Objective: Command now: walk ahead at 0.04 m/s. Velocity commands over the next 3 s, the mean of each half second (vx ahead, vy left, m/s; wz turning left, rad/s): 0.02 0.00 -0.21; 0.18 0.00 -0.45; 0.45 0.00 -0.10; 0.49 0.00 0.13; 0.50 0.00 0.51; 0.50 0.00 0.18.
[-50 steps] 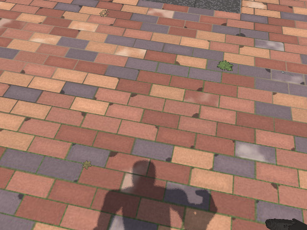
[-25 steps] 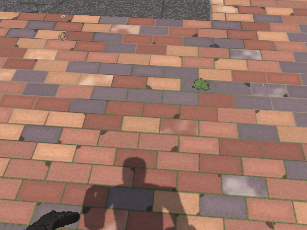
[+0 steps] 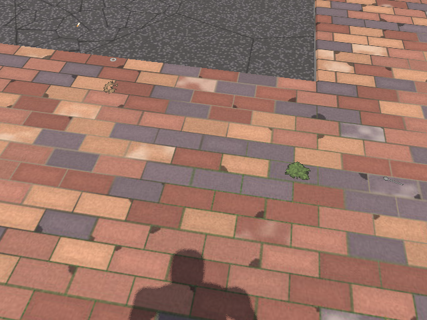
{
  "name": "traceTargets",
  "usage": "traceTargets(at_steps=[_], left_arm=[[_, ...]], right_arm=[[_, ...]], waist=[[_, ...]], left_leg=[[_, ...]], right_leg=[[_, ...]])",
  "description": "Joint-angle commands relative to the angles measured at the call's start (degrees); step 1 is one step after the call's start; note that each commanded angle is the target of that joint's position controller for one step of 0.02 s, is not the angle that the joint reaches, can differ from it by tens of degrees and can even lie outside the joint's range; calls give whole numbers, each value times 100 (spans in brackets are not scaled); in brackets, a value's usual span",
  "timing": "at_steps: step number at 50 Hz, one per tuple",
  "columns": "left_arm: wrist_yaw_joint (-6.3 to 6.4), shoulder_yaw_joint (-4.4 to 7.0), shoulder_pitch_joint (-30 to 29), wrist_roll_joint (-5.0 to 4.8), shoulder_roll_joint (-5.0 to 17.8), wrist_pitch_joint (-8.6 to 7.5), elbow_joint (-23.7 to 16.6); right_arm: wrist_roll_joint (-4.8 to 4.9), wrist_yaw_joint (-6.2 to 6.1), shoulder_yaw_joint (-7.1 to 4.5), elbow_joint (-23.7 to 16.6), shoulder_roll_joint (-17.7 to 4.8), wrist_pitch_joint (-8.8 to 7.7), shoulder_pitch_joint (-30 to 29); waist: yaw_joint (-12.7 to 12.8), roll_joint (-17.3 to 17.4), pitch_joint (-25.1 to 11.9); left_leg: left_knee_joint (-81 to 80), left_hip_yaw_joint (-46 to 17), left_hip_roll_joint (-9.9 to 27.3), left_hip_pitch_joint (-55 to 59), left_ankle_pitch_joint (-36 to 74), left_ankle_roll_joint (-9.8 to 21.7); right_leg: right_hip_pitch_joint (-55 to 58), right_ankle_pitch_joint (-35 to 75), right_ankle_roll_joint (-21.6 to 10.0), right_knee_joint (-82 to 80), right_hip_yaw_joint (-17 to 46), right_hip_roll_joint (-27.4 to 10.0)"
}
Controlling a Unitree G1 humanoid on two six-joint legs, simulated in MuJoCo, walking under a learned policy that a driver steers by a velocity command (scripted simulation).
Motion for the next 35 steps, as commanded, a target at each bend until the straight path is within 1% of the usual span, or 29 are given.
traceTargets(at_steps=[1,7,8,10,11,14,15,16,17,18,19,20,21,22,23,24,25,26,27,28,29,30,31,32,33,34,35], left_arm=[[37,143,14,-33,602,-27,-122],[64,162,12,-75,599,23,145],[68,173,-21,-95,638,35,154],[88,238,-227,-155,841,64,44],[98,266,-274,-182,888,81,-3],[129,324,-318,-199,870,138,-138],[138,334,-327,-192,839,157,-188],[144,338,-336,-180,791,180,-243],[142,338,-317,-166,730,206,-298],[124,343,-203,-139,668,235,-319],[99,370,-138,-141,697,269,-362],[64,391,-258,-162,754,301,-467],[35,396,-259,-191,740,330,-551],[3,394,-180,-215,720,344,-534],[-26,417,-33,-217,737,347,-477],[-68,454,211,-205,728,353,-381],[-103,523,432,-195,778,366,-286],[-105,618,482,-186,1005,355,-334],[-19,745,445,-146,1801,293,-599],[-113,632,776,133,1731,123,-666],[-129,614,474,117,1630,-24,-739],[-81,598,113,-29,1512,-92,-816],[-26,553,-145,-134,1352,-90,-894],[20,524,-237,-177,1271,-68,-934],[54,500,-68,-187,1184,-51,-914],[82,488,127,-204,1115,-59,-877],[105,485,272,-229,1091,-80,-849]], right_arm=[[38,-14,-131,-106,-682,-125,9],[54,-38,-112,143,-654,-78,-29],[53,-54,-129,159,-702,-68,-66],[69,-131,-207,149,-878,-33,-91],[76,-174,-239,168,-907,-8,-30],[77,-273,-317,195,-901,72,155],[68,-296,-344,187,-923,89,208],[57,-316,-376,184,-980,94,287],[44,-331,-409,174,-1076,86,331],[36,-347,-420,95,-1119,66,141],[28,-362,-399,-40,-1102,29,-141],[19,-367,-395,-138,-1125,-18,-298],[58,-370,-422,-211,-1232,-61,-568],[111,-361,-457,-257,-1324,-78,-819],[161,-350,-478,-260,-1367,-62,-945],[201,-329,-483,-232,-1361,-13,-1000],[212,-294,-464,-151,-1225,39,-829],[157,-234,-413,-18,-954,84,-426],[-119,-195,-273,-275,-565,109,-480],[-18,-203,-293,-516,-662,67,-934],[117,-227,-347,-538,-856,62,-1029],[125,-254,-392,-471,-985,56,-965],[70,-307,-431,-355,-1070,68,-913],[35,-323,-455,-344,-1113,66,-859],[31,-281,-463,-328,-1068,33,-760],[60,-229,-452,-336,-970,-14,-746],[85,-185,-444,-376,-921,-67,-848]], waist=[[3,405,-219],[-28,159,-251],[-35,134,-220],[-89,66,-183],[-111,46,-194],[-154,120,-195],[-172,210,-203],[-202,379,-238],[-214,659,-269],[-155,1051,-312],[-125,1324,-305],[-154,1179,-189],[-22,1014,-130],[67,919,-165],[140,915,-267],[256,885,-360],[288,684,-436],[208,-214,-295],[14,-1994,-201],[369,-1466,-918],[207,-834,-592],[43,-471,-358],[-27,-238,-307],[-80,-273,-324],[-83,-308,-501],[-38,-377,-578],[37,-446,-520]], left_leg=[[-484,-208,193,227,1082,225],[-390,-122,122,408,1504,275],[-359,-61,99,493,1473,266],[-207,47,69,580,1396,291],[-137,95,76,612,1353,322],[-53,85,220,654,1256,459],[-118,-28,370,685,1276,550],[-264,-254,631,761,1352,701],[-469,-600,1032,851,1516,929],[-640,-966,1528,810,1849,1226],[-778,-1300,2019,714,2222,1530],[-879,-1376,2227,631,2456,1649],[-830,-1179,2170,543,2414,1476],[-739,-784,1940,392,2383,1221],[-575,-387,1713,240,2362,1010],[-293,-8,1504,48,2156,822],[210,335,1261,-194,1578,611],[1307,871,829,-840,366,205],[3192,975,-48,-2413,-2581,-365],[4122,-182,-279,-2328,-2766,-236],[4406,-341,-185,-2534,-2325,-123],[4260,-382,-54,-2636,-1709,-39],[4066,-418,65,-2593,-1247,-25],[3846,-445,83,-2363,-964,-33],[3690,-412,30,-2191,-643,-30],[3409,-396,5,-2204,-368,-21],[3050,-397,-13,-2321,-176,-19]], right_leg=[[163,591,-105,-325,272,-295],[324,1042,-55,-243,250,-306],[224,1118,-74,-218,290,-304],[-24,1340,-166,-61,382,-295],[-142,1413,-222,27,439,-293],[-563,1323,-317,337,593,-265],[-730,1204,-299,520,593,-217],[-915,1049,-237,819,519,-130],[-1116,754,-137,1228,358,-25],[-1222,-379,-52,1809,188,26],[-1380,-1714,-9,2521,149,-45],[-1584,-2283,19,2958,325,-276],[-1549,-2232,17,2788,506,-525],[-1211,-1825,14,2318,392,-554],[-729,-1248,13,1814,141,-430],[-183,-523,-9,1221,-180,-201],[359,-59,-94,696,-299,46],[860,873,-360,-86,434,-173],[1320,3210,-1212,-563,3079,-1842],[1021,2867,-2027,-955,3934,-2302],[900,2261,-1938,-984,3520,-2130],[767,1668,-1556,-936,3030,-1794],[707,1342,-1237,-887,2727,-1579],[562,1357,-1098,-894,2510,-1407],[615,772,-1065,-1021,2435,-1242],[798,-82,-1067,-1194,2476,-1155],[959,-879,-1087,-1400,2599,-1130]])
